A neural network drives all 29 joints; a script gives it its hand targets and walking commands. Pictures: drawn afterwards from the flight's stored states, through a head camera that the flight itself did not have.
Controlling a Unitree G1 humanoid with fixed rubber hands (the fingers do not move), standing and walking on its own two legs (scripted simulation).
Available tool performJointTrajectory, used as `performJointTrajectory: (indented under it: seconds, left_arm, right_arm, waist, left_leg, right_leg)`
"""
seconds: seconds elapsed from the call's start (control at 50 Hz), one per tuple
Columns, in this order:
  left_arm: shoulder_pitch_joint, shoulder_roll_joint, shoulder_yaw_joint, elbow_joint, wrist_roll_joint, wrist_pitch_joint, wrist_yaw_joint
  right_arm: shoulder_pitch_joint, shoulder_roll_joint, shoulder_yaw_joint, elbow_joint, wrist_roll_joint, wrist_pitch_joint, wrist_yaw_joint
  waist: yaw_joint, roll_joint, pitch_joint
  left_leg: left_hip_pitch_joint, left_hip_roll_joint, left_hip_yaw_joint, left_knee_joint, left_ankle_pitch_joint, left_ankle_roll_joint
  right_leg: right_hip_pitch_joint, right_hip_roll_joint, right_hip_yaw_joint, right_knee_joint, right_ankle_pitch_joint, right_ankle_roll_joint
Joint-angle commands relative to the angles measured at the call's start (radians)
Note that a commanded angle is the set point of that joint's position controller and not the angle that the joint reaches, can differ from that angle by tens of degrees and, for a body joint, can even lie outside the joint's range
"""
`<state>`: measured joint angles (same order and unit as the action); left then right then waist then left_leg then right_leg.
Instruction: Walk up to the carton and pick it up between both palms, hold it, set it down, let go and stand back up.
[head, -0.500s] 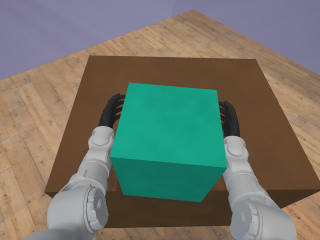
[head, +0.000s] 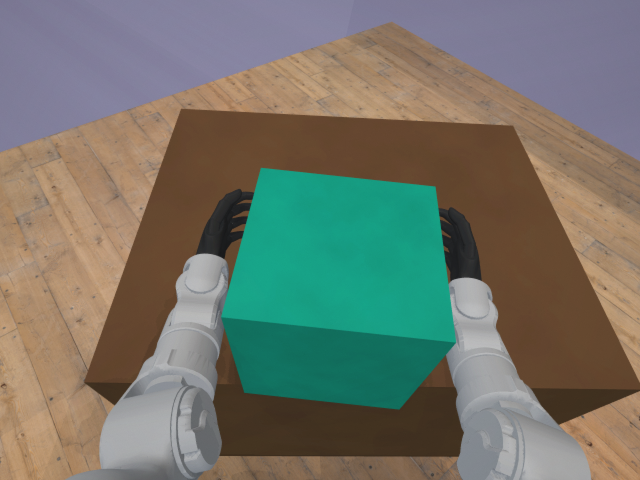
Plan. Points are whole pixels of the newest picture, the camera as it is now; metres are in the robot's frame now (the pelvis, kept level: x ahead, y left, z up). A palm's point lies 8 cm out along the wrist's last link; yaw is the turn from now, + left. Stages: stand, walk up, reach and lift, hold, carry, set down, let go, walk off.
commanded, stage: reach and lift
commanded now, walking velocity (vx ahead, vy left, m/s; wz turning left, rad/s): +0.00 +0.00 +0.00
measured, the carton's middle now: (334, 295) +0.36 +0.02 -0.01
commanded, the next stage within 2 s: none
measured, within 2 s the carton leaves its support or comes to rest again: leaves its support in 0.82 s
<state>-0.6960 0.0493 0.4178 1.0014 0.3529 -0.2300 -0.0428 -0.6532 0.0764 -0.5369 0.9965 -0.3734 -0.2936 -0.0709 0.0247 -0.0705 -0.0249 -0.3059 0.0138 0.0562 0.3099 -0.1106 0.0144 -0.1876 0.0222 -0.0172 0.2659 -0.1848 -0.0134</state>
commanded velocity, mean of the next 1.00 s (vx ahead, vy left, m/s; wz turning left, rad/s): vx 0.00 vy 0.00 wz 0.00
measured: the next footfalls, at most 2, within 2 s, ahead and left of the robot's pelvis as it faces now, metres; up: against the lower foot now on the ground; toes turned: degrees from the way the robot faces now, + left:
none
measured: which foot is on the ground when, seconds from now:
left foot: down 0.00-1.00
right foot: down 0.00-1.00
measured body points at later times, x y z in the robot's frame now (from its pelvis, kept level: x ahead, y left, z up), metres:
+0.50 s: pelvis +0.00 +0.00 +0.00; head +0.05 +0.03 +0.45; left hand +0.41 +0.18 +0.04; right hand +0.40 -0.14 +0.05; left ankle +0.02 +0.11 -0.75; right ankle -0.04 -0.11 -0.75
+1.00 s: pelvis +0.00 +0.00 +0.00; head +0.02 +0.02 +0.45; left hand +0.40 +0.18 +0.07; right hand +0.39 -0.15 +0.07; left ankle +0.02 +0.11 -0.75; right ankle -0.04 -0.11 -0.75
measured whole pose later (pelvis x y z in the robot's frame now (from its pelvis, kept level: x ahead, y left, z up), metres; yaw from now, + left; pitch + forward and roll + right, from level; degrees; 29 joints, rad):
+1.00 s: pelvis +0.00 +0.00 +0.00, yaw +0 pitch +4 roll -1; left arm -0.65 0.05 0.31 0.89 0.24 -0.12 -0.01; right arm -0.62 0.01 -0.28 0.96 -0.13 -0.24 -0.14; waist 0.01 -0.05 -0.04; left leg -0.25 0.02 0.07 0.28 -0.10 0.01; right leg -0.13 0.02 -0.03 0.22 -0.17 -0.02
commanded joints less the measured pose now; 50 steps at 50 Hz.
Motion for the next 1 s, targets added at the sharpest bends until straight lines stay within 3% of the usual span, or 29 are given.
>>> performJointTrajectory:
  seconds: [0.0,0.48,0.74,0.98]
  left_arm:
    - [-0.448,-0.529,-0.210,-0.036,0.014,-0.008,-0.071]
    - [-0.433,-0.542,-0.237,-0.053,0.005,0.004,-0.071]
    - [-0.448,-0.593,-0.372,-0.125,-0.073,0.023,-0.059]
    - [-0.440,-0.603,-0.407,-0.210,-0.105,0.120,-0.086]
  right_arm:
    - [-0.448,0.547,0.276,-0.017,-0.044,-0.072,0.110]
    - [-0.431,0.545,0.311,-0.012,-0.014,-0.086,0.091]
    - [-0.478,0.542,0.475,-0.082,0.095,-0.083,0.069]
    - [-0.494,0.544,0.601,-0.182,0.208,0.024,0.047]
  waist:
    - [0.006,0.086,-0.457]
    - [0.004,0.094,-0.443]
    - [-0.004,0.106,-0.548]
    - [-0.007,0.062,-0.457]
  left_leg:
    - [0.290,0.006,0.048,0.046,0.351,-0.044]
    - [0.284,0.007,0.045,0.036,0.344,-0.042]
    - [0.342,0.009,0.030,0.054,0.449,-0.058]
    - [0.336,-0.004,0.025,0.013,0.340,-0.034]
  right_leg:
    - [0.047,-0.013,-0.051,-0.005,0.300,0.034]
    - [0.027,-0.012,-0.056,-0.025,0.266,0.026]
    - [0.061,-0.005,-0.049,-0.024,0.386,0.024]
    - [0.140,-0.019,-0.020,-0.027,0.419,0.048]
